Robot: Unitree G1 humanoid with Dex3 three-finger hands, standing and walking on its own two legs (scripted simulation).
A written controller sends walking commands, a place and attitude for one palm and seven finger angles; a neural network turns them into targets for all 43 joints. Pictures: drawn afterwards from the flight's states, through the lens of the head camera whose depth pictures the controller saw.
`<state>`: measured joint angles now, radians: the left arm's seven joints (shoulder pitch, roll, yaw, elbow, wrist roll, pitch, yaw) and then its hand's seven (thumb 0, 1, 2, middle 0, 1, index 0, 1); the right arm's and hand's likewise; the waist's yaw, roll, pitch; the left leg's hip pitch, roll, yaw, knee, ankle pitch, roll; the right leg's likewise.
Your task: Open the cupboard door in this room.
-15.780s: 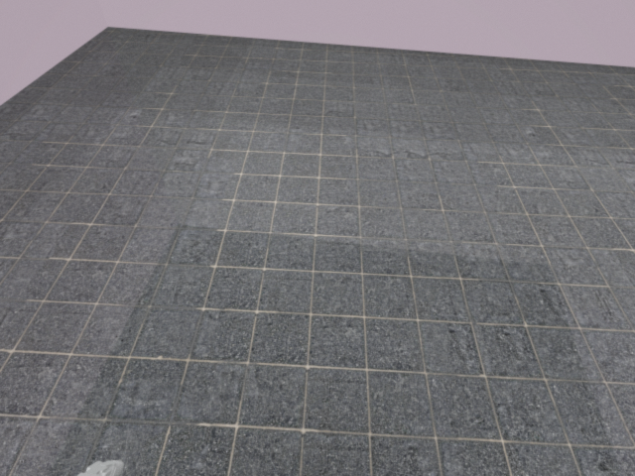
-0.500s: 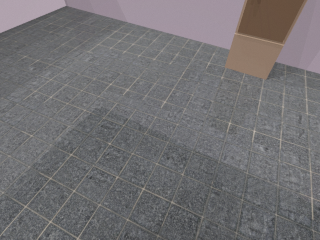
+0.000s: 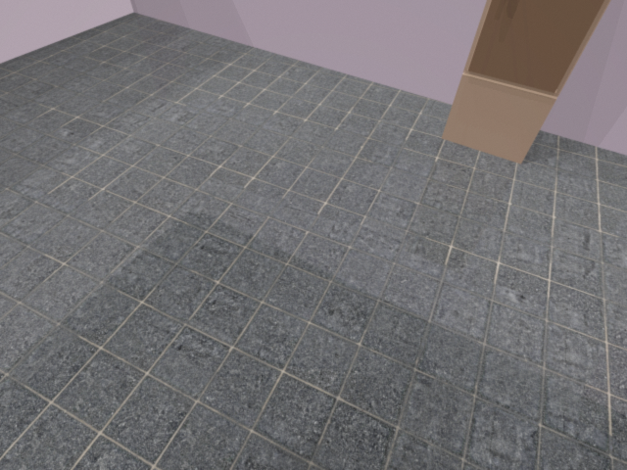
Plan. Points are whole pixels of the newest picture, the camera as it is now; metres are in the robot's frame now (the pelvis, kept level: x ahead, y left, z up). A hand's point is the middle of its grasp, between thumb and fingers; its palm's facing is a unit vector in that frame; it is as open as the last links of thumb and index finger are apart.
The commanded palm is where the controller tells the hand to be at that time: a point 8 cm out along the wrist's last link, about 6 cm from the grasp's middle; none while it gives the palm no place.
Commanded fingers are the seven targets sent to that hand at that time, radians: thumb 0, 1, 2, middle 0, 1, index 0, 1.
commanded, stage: stand and wait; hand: left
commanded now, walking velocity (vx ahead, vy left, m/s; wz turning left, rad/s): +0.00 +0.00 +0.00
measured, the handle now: out of the picture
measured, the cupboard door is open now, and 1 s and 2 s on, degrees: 0 0 0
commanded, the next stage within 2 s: turn or walk to find it in 0.04 s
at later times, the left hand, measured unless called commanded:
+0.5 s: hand out of the picture +0.05 +0.19 -0.17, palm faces -0.07 -0.97 -0.24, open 7.4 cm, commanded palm none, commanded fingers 0.00 0.90 0.90 -0.20 -0.30 -0.20 -0.30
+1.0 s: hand out of the picture +0.05 +0.24 -0.17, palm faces -0.02 -0.95 -0.30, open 7.4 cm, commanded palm none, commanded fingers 0.00 0.90 0.90 -0.20 -0.30 -0.20 -0.30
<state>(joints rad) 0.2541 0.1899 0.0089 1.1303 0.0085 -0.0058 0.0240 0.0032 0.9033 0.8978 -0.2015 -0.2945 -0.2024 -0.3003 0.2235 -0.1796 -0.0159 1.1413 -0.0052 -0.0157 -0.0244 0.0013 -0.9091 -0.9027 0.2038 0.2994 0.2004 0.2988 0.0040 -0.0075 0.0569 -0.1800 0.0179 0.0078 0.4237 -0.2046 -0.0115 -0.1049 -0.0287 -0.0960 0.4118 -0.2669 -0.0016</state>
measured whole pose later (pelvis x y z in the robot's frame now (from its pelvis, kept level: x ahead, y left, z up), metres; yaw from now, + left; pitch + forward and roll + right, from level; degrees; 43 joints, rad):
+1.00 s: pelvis +0.00 +0.00 +0.00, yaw -1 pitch -2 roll +0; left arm 0.17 0.30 0.01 1.12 0.01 -0.01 0.01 0.00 0.90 0.90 -0.20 -0.29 -0.20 -0.30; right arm 0.12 -0.29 -0.02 1.12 -0.01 -0.01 -0.01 0.00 -0.90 -0.90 0.21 0.30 0.20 0.30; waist 0.00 -0.01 0.06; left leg -0.16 0.02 0.02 0.39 -0.19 -0.01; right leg -0.09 -0.03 -0.08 0.38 -0.24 0.00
